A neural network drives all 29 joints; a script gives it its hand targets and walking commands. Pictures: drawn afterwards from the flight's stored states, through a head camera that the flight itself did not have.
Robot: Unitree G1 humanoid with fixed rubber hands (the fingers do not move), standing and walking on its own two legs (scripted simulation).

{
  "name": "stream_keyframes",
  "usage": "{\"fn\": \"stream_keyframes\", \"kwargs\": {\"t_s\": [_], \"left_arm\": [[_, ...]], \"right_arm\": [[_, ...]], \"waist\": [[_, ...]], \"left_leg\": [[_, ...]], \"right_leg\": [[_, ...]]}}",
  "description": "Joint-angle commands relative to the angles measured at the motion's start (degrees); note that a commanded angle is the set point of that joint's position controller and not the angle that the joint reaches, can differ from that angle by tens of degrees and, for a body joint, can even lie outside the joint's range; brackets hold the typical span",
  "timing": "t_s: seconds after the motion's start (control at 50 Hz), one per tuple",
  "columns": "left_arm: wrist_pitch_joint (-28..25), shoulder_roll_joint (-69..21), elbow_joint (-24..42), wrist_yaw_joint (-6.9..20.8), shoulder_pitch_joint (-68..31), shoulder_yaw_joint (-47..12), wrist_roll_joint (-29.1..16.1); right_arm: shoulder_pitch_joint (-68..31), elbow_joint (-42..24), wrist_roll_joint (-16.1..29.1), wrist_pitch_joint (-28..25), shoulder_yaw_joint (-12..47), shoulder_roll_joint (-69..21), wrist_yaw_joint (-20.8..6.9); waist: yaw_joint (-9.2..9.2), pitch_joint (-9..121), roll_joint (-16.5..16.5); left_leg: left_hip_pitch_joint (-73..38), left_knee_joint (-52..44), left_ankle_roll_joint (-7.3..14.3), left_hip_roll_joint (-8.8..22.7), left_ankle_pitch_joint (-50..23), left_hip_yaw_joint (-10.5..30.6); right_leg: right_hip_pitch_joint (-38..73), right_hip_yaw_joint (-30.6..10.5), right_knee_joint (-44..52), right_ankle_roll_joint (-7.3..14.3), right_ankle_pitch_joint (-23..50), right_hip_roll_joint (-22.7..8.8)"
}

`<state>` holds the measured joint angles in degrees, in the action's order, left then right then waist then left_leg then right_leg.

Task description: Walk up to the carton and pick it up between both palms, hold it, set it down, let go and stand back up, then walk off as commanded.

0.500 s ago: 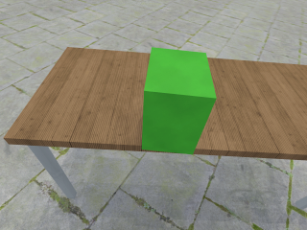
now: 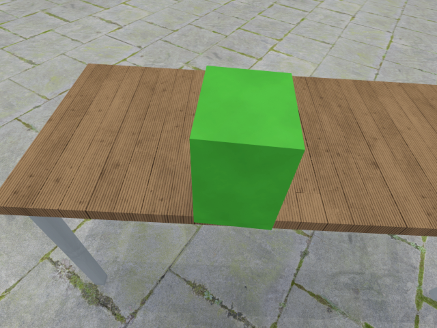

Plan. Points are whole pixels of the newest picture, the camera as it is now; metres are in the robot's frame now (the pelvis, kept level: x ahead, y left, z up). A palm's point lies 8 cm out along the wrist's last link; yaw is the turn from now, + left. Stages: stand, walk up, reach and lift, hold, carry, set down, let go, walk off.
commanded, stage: walk up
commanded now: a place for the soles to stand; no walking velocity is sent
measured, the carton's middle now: (240, 151) +0.48 -0.02 +0.06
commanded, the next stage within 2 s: reach and lift in 1.06 s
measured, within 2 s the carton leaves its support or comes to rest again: neither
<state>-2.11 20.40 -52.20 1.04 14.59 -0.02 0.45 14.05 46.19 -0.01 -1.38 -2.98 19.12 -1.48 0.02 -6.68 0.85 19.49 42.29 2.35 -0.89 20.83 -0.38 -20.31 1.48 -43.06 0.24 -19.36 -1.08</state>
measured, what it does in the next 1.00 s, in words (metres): stands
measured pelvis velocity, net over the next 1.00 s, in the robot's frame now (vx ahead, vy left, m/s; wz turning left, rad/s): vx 0.02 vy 0.00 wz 0.00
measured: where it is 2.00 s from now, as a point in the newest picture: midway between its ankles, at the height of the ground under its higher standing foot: outside the picture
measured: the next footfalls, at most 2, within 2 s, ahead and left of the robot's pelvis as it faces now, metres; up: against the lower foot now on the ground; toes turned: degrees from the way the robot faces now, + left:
none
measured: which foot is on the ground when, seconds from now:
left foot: down 0.00-1.00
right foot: down 0.00-1.00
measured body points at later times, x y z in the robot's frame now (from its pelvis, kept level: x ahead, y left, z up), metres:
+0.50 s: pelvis +0.01 +0.00 +0.00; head +0.03 +0.01 +0.45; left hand +0.08 +0.30 -0.13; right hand +0.12 -0.29 -0.10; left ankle +0.04 +0.10 -0.71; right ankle +0.04 -0.12 -0.71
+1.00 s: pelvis +0.02 +0.00 +0.01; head +0.04 +0.01 +0.46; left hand +0.09 +0.29 -0.13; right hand +0.13 -0.29 -0.10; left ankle +0.04 +0.10 -0.71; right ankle +0.04 -0.12 -0.71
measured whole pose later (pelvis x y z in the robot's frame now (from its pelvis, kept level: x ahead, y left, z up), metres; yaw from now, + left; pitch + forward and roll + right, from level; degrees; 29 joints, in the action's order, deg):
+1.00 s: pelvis +0.02 +0.00 +0.01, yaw +0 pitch -1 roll +0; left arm -2.3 20.4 -55.5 1.0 12.7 0.0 0.5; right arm 12.5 46.2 0.0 -1.7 -1.2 19.1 -1.5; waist 0.0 -2.0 1.1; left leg 19.2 40.4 1.6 -1.0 20.3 -0.4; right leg -19.4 1.4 -39.9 -0.1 -19.5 -1.2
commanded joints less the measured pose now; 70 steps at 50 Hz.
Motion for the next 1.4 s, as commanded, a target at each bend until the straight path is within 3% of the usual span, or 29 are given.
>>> {"fn": "stream_keyframes", "kwargs": {"t_s": [0.0, 0.02, 0.04, 0.08, 0.14, 0.16, 0.22, 0.26, 0.28, 0.32, 0.38, 0.44, 0.5, 0.54, 0.58, 0.64, 0.7, 0.74, 0.78, 0.84, 0.88, 0.94, 1.0, 1.04, 1.06, 1.08, 1.14, 1.26, 1.38], "left_arm": [[-1.2, 9.6, 4.8, -1.4, -2.7, 3.5, -0.5], [-0.6, 13.1, 3.6, -1.9, -3.0, 4.5, -0.2], [-0.7, 12.3, 3.1, -1.7, -2.5, 4.4, -0.3], [-1.6, 12.0, 1.8, -1.6, -0.3, 4.2, 0.4], [-3.0, 18.0, 1.6, -1.7, -0.3, 5.7, 0.9], [-2.8, 18.1, 2.3, -1.7, -3.4, 5.5, 0.9], [-2.1, 13.3, 2.8, -1.6, -6.3, 3.9, 0.2], [-1.4, 11.8, 2.1, -1.6, -5.1, 3.8, 0.2], [-1.4, 12.0, 1.7, -1.6, -3.8, 3.8, 0.0], [-1.9, 13.1, 1.2, -1.5, -2.7, 4.0, 0.6], [-2.4, 16.3, 1.0, -1.4, -4.0, 4.8, 0.9], [-2.3, 14.0, 0.8, -1.4, -7.5, 4.0, 0.7], [-1.8, 13.1, 0.5, -1.2, -5.4, 3.8, 0.5], [-2.0, 12.6, 0.4, -1.3, -4.1, 3.7, 0.4], [-2.4, 14.2, 0.0, -1.3, -3.7, 4.4, 0.8], [-2.4, 15.7, 0.5, -1.3, -5.5, 4.7, 0.8], [-2.0, 12.7, 0.9, -1.3, -6.1, 3.9, 0.1], [-1.7, 12.2, 0.5, -1.4, -5.0, 3.7, 0.2], [-2.0, 12.8, 0.6, -1.4, -4.2, 4.0, 0.5], [-2.2, 15.3, 0.0, -1.4, -4.7, 4.5, 0.5], [-2.0, 14.2, 0.5, -1.3, -6.3, 4.1, 0.3], [-1.6, 12.8, 0.3, -1.3, -5.2, 3.7, 0.3], [-2.0, 12.7, -0.2, -1.3, -4.0, 4.1, 0.4], [-2.0, 14.2, 0.2, -1.3, -4.9, 4.1, 0.4], [8.9, 8.5, 20.3, -4.1, -25.0, 2.7, -1.5], [15.9, 5.4, 23.8, -5.2, -26.5, 1.0, -0.9], [22.5, 3.7, 26.1, -4.5, -20.5, 3.8, 3.4], [21.7, 6.5, 32.6, -3.5, -9.2, 9.0, 3.6], [19.3, 7.9, 34.3, -2.4, -8.9, 10.6, 2.8]], "right_arm": [[1.5, 0.4, -1.7, -2.9, -4.4, 17.5, 2.2], [-0.5, -0.2, -0.9, -2.7, -4.4, 18.6, 1.9], [-2.7, -1.1, -1.0, -2.6, -3.9, 17.7, 2.0], [-5.4, -0.9, -0.7, -1.8, -2.7, 14.5, 1.6], [-2.9, 0.2, -0.5, -1.2, -2.4, 11.7, 1.5], [-1.0, 0.5, -0.7, -1.3, -2.3, 12.0, 1.6], [-0.5, 1.4, -1.1, -2.3, -2.9, 14.7, 1.6], [-2.9, 1.0, -0.9, -2.5, -3.2, 16.5, 1.4], [-4.1, 0.4, -0.8, -2.4, -3.1, 17.0, 1.6], [-6.3, -0.3, -0.8, -2.1, -2.4, 14.4, 1.3], [-4.6, 0.2, -0.7, -1.7, -2.2, 12.9, 1.3], [-2.6, 1.0, -0.8, -1.9, -2.3, 14.2, 1.3], [-3.8, 0.8, -1.1, -2.5, -2.7, 15.6, 1.5], [-5.4, 0.4, -0.8, -2.3, -2.2, 14.6, 1.6], [-4.3, 0.0, -0.5, -2.4, -1.9, 13.8, 1.4], [-2.2, 0.7, -1.2, -2.2, -1.9, 13.0, 1.5], [-2.7, 0.8, -1.0, -2.6, -2.3, 14.9, 1.6], [-3.4, 0.8, -0.9, -2.6, -2.2, 15.4, 1.6], [-4.3, 0.2, -0.9, -2.6, -1.8, 14.0, 1.6], [-3.4, 0.6, -0.6, -2.4, -1.7, 13.2, 2.0], [-2.1, 1.0, -0.5, -2.3, -1.9, 14.0, 2.0], [-3.3, 0.6, -0.9, -2.5, -1.8, 14.9, 1.9], [-4.4, 0.3, -0.7, -2.4, -1.9, 14.4, 1.8], [-4.0, 0.5, -0.9, -2.2, -1.8, 13.9, 1.7], [-22.5, 14.0, -7.9, -8.9, -9.0, 1.5, -0.5], [-19.9, 13.9, -8.3, -10.0, -10.4, 6.7, -2.5], [-17.4, 9.0, -7.0, -10.9, -10.3, 10.9, -2.9], [-9.0, -3.9, -2.8, -13.0, -5.7, 8.6, -0.5], [-7.3, -14.4, -1.5, -13.2, -4.1, 3.6, 2.1]], "waist": [[-0.3, 7.1, -6.9], [-0.03, 6.3, -5.5], [-0.66, 5.4, -5.0], [-2.74, 5.0, -5.5], [-1.11, 7.2, 5.8], [0.2, 7.1, 3.5], [0.93, 8.0, -1.2], [-0.77, 6.9, -5.3], [-1.39, 6.4, -4.9], [-2.2, 7.2, -4.4], [-0.37, 7.3, -0.6], [0.68, 8.6, -0.8], [-0.72, 7.1, -4.9], [-1.64, 7.6, -4.7], [-1.1, 9.6, -0.1], [0.32, 9.5, -0.3], [-0.53, 9.8, -4.2], [-0.95, 9.9, -2.8], [-1.48, 11.3, -5.4], [-0.63, 10.0, -0.3], [0.39, 10.8, -3.8], [-0.75, 10.1, -3.0], [-1.56, 9.3, -2.7], [-0.58, 9.1, -3.0], [2.91, -0.1, -5.7], [5.51, -2.7, -9.5], [3.97, 5.4, -5.2], [0.72, 20.2, 3.7], [-1.24, 14.6, 6.6]], "left_leg": [[-8.9, -20.2, 6.4, 15.0, -6.3, 25.4], [-3.4, -20.5, 9.6, 17.2, -3.1, 26.9], [-1.2, -18.9, 9.9, 16.4, -3.5, 23.7], [6.4, -14.9, 4.7, 10.4, -0.6, 14.2], [4.6, -0.1, 0.0, 1.3, 1.1, 3.6], [2.2, -2.2, 0.0, 2.0, 1.8, 2.7], [-5.7, -13.3, 3.5, 6.8, -6.5, 12.5], [-2.1, -17.8, 7.2, 13.2, -5.7, 20.3], [0.6, -17.9, 8.0, 13.8, -4.8, 20.2], [4.9, -15.2, 4.5, 10.3, -1.3, 14.5], [1.7, -9.3, 1.5, 4.5, -0.7, 8.0], [-3.5, -12.4, 2.3, 5.8, -4.1, 9.5], [-0.6, -16.8, 4.9, 9.9, -2.2, 15.7], [2.0, -15.8, 4.4, 10.5, -4.7, 14.3], [2.0, -12.5, 2.4, 6.7, -6.2, 9.9], [-1.2, -8.6, 1.4, 3.5, -6.2, 6.1], [-4.4, -14.9, 3.5, 8.3, -10.2, 12.2], [-1.7, -15.8, 4.7, 10.4, -10.7, 15.1], [-0.3, -13.2, 3.6, 9.0, -13.1, 11.9], [-1.0, -10.7, 2.0, 5.1, -9.5, 7.5], [-3.9, -12.2, 2.6, 6.3, -11.2, 9.1], [-2.2, -15.5, 4.4, 9.6, -9.9, 13.2], [0.6, -13.9, 3.0, 8.1, -9.8, 10.2], [-1.3, -12.2, 2.3, 5.5, -8.8, 8.6], [6.7, -11.3, -5.6, 4.4, 7.2, -3.3], [14.6, -13.3, -3.0, 8.8, 15.7, 0.2], [13.2, -9.6, -1.7, 8.0, 7.5, -1.2], [-9.3, -7.2, -2.0, 3.1, -18.1, -3.0], [-8.1, -12.0, -0.8, -0.1, -12.4, -3.9]], "right_leg": [[-7.0, -2.4, -0.9, 1.9, 2.0, -0.9], [-2.7, -1.7, -2.2, 1.5, -9.2, -0.9], [0.0, -1.5, 0.7, 2.0, -9.2, -1.1], [8.4, -4.4, 10.6, 3.4, -3.2, -2.5], [7.0, -22.4, 20.5, 10.9, -1.7, -15.6], [4.9, -21.1, 19.1, 11.9, 0.4, -16.5], [-1.1, -7.3, 8.5, 4.8, 7.1, -6.5], [0.8, -2.1, 3.6, 2.1, -1.1, -1.8], [3.2, -2.1, 5.0, 2.2, -3.6, -1.3], [8.1, -5.6, 10.7, 3.7, -1.2, -3.6], [4.2, -14.1, 16.0, 7.2, -2.7, -9.6], [1.5, -9.0, 13.2, 5.3, 1.5, -6.9], [3.4, -3.7, 7.6, 3.3, 2.1, -2.6], [7.1, -4.8, 9.9, 3.8, 3.7, -3.3], [10.0, -9.2, 13.3, 5.6, 5.2, -6.0], [6.3, -12.4, 15.6, 7.7, 5.3, -10.5], [4.2, -5.1, 8.7, 4.4, 7.2, -4.8], [6.9, -3.8, 8.5, 3.5, 4.7, -3.1], [9.5, -5.7, 10.4, 4.2, 7.8, -4.8], [7.9, -9.6, 12.6, 6.3, 9.1, -8.4], [6.0, -6.5, 10.3, 5.2, 9.3, -6.8], [5.6, -4.3, 8.5, 3.7, 5.9, -3.8], [9.1, -5.8, 10.7, 4.4, 7.7, -4.8], [6.6, -8.4, 12.8, 5.5, 6.9, -6.7], [-6.4, 2.9, 4.3, 2.9, -9.2, 0.0], [-0.3, 4.4, -1.0, 3.3, -8.4, 1.7], [8.0, 4.8, -0.8, 3.2, 1.0, 1.7], [10.0, 2.9, 6.7, 1.5, 19.4, 2.1], [14.7, -0.4, 12.9, -0.8, 20.9, 0.5]]}}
